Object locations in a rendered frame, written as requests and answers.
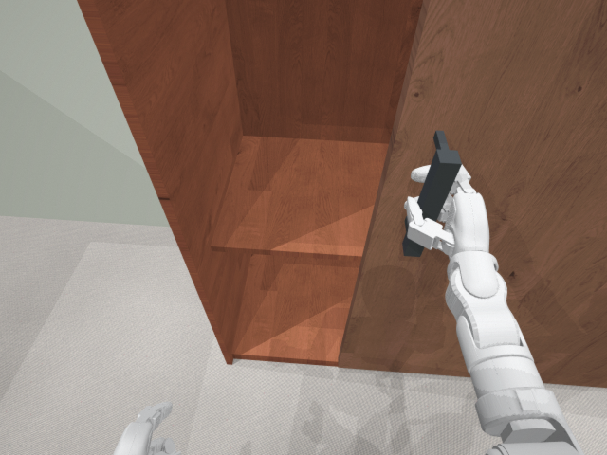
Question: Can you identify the robot right hand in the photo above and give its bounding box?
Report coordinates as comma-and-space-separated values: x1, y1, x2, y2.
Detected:
404, 165, 489, 260

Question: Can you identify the handle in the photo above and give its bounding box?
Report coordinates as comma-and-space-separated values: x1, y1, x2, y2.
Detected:
402, 131, 462, 257

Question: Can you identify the robot left hand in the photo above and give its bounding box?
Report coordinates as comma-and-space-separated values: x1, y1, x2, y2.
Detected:
113, 401, 181, 455

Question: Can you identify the right robot forearm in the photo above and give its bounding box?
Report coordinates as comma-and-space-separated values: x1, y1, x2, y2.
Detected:
445, 250, 585, 455

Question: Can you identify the wardrobe door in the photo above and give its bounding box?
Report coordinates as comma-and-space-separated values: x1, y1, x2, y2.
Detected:
338, 0, 607, 388

